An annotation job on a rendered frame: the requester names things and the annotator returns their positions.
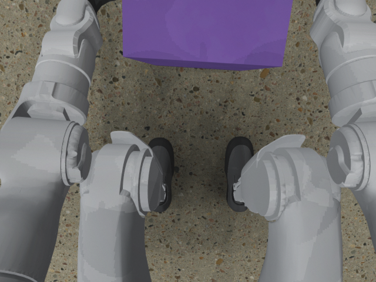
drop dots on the robot left upper arm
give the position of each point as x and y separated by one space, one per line
39 160

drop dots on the left robot thigh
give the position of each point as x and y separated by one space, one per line
111 243

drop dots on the robot left forearm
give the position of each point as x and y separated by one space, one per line
64 70

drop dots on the carton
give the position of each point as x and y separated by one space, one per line
234 35

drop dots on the robot right shin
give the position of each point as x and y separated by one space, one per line
243 191

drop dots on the robot right upper arm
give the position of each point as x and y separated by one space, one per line
351 162

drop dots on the robot right forearm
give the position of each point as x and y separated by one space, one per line
346 40

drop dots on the robot left hand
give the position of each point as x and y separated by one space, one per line
98 3

